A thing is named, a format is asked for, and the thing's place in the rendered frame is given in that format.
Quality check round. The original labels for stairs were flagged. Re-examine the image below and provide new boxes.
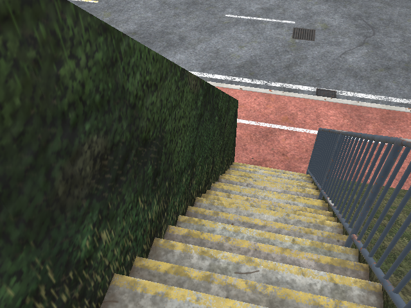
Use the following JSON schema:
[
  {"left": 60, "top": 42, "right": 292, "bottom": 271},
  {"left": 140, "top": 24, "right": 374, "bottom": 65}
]
[{"left": 100, "top": 162, "right": 383, "bottom": 308}]

